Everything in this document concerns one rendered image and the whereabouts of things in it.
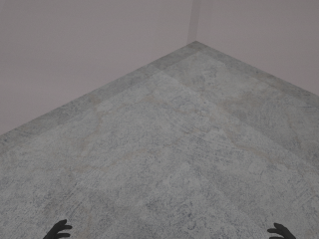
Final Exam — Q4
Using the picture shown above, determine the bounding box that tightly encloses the robot right hand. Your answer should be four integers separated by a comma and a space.
267, 222, 296, 239

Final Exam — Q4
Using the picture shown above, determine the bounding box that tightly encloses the robot left hand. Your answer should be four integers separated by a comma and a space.
43, 219, 73, 239

